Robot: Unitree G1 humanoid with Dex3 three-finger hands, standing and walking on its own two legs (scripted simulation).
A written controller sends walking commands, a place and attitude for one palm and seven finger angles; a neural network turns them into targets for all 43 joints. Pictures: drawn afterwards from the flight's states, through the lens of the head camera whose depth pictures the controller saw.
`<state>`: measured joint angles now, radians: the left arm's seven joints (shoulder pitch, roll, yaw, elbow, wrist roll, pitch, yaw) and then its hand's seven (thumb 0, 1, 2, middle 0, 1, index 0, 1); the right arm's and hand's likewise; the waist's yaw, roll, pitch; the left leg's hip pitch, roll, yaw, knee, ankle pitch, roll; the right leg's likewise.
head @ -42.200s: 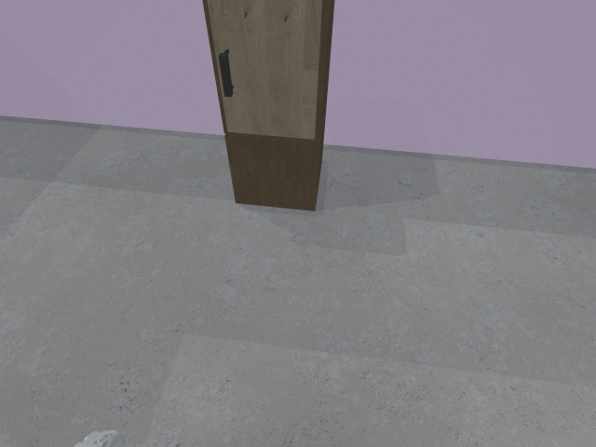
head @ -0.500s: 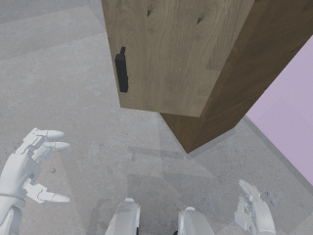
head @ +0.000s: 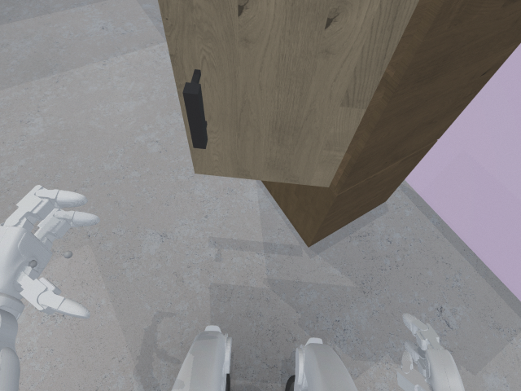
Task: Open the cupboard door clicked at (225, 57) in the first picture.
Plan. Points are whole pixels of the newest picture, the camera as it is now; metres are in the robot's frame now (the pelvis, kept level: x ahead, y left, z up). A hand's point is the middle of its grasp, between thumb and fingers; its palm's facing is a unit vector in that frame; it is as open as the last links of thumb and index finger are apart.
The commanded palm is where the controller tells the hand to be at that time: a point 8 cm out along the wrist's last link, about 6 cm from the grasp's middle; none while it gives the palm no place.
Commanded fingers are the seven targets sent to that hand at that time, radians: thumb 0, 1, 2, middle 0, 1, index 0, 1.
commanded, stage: raise the hand with hooked fingers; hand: left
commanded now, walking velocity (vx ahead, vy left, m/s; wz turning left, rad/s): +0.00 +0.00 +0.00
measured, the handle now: (198, 110) +0.57 +0.15 +0.03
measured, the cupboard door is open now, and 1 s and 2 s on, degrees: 54 54 54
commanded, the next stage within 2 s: move the hooked fingers beside the handle in 0.34 s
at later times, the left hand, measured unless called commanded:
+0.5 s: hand (71, 255) +0.28 +0.27 +0.04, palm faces -0.03 -1.00 -0.06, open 14.0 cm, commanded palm +0.27 +0.32 +0.05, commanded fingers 0.00 -0.50 0.30 -0.30 -1.20 -0.30 -1.20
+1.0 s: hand (101, 203) +0.36 +0.26 +0.03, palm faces -0.02 -1.00 -0.04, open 14.0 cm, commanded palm +0.35 +0.30 +0.04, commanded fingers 0.00 -0.50 0.30 -0.30 -1.20 -0.30 -1.20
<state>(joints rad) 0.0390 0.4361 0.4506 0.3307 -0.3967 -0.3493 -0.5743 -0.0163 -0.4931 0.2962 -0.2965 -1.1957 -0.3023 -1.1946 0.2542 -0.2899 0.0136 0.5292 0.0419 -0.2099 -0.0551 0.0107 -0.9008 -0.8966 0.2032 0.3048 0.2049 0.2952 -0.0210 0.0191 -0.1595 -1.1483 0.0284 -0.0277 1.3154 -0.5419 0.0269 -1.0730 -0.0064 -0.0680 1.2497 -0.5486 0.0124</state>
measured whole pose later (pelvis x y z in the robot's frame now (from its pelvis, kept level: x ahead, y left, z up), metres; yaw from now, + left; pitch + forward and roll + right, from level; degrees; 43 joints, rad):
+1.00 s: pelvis +0.00 +0.00 +0.00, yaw -1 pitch +23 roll -4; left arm -0.25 0.46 0.45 0.58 -0.31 -0.35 -0.50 -0.02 -0.49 0.30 -0.30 -1.20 -0.30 -1.20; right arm 0.27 -0.28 0.03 0.55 0.04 -0.12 -0.05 0.01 -0.90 -0.90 0.20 0.30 0.20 0.30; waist -0.06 0.01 -0.16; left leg -1.18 0.04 -0.02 1.32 -0.55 0.02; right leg -1.11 0.00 -0.06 1.26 -0.55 0.01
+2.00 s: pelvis -0.01 +0.00 -0.03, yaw -3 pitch +29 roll -5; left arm -0.87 0.63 0.49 1.10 -0.12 -0.41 -0.41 -0.02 -0.49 0.30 -0.30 -1.20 -0.30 -1.20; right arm 0.32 -0.29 0.05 0.61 -0.01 0.03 -0.02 0.00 -0.90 -0.90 0.20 0.30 0.20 0.29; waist -0.17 0.03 -0.14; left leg -1.38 0.06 -0.03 1.43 -0.56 0.02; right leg -1.31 0.02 -0.07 1.35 -0.55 0.00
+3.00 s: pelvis +0.00 -0.01 -0.03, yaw -3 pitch +29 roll -5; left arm -0.86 0.61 0.47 1.08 -0.11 -0.41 -0.38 -0.02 -0.49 0.30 -0.30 -1.20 -0.30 -1.20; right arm 0.30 -0.28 0.06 0.60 -0.01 0.08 -0.01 0.00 -0.90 -0.90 0.20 0.30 0.20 0.29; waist -0.17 0.03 -0.14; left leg -1.36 0.06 -0.04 1.42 -0.57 0.02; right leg -1.29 0.03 -0.07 1.34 -0.56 0.00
